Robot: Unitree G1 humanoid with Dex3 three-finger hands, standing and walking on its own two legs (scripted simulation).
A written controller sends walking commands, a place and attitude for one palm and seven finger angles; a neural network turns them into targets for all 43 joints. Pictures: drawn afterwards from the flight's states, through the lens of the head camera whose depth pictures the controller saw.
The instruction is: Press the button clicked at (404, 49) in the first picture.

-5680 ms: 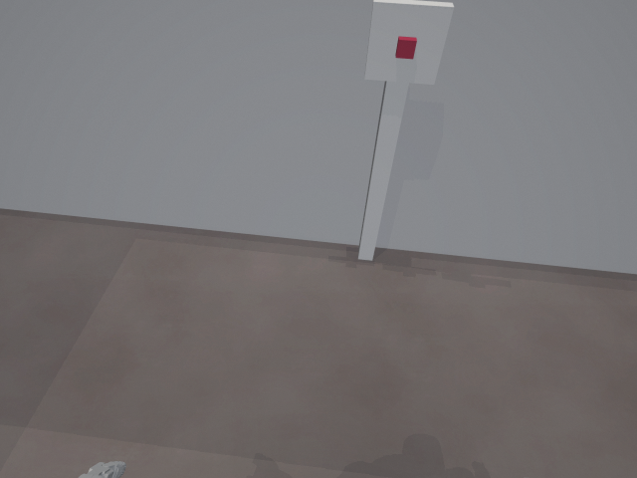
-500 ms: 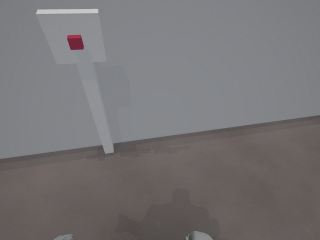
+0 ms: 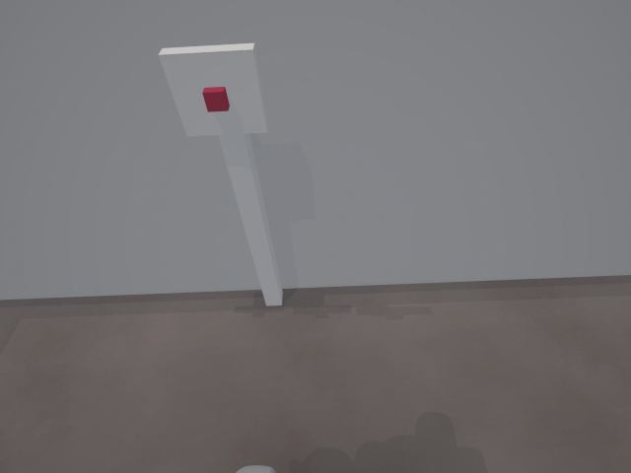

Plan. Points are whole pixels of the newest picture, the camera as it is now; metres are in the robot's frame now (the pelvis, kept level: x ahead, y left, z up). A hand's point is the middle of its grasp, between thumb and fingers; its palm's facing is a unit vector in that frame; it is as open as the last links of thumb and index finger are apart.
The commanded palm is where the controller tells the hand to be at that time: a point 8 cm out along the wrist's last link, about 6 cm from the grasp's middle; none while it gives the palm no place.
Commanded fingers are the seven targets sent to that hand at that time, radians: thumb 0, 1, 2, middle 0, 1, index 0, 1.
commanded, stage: take the last steps up to it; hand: left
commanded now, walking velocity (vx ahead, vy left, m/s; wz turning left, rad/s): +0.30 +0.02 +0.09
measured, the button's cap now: (216, 98) +0.77 +0.24 +0.09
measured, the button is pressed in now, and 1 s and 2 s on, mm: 0 0 0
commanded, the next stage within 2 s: come to a stop and stand still in 0.90 s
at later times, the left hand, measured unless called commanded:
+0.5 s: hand out of the picture +0.07 +0.25 -0.18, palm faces +0.07 -0.99 -0.14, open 7.4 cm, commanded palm none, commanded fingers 0.00 0.90 0.90 -0.20 -0.30 -0.20 -0.30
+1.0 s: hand (212, 386) +0.29 +0.21 -0.17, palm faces +0.05 -0.98 -0.21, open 7.2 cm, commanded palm none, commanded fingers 0.00 0.90 0.90 -0.20 -0.30 -0.20 -0.30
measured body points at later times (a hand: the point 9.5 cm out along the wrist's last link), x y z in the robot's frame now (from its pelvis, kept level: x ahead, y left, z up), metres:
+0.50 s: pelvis +0.07 +0.07 +0.00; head +0.07 +0.09 +0.45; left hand +0.07 +0.30 -0.17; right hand +0.04 -0.16 -0.15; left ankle -0.02 +0.15 -0.74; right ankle +0.15 -0.08 -0.67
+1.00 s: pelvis +0.24 +0.02 +0.00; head +0.25 +0.02 +0.45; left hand +0.28 +0.26 -0.15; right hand +0.27 -0.21 -0.16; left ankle +0.30 +0.16 -0.70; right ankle +0.26 -0.07 -0.74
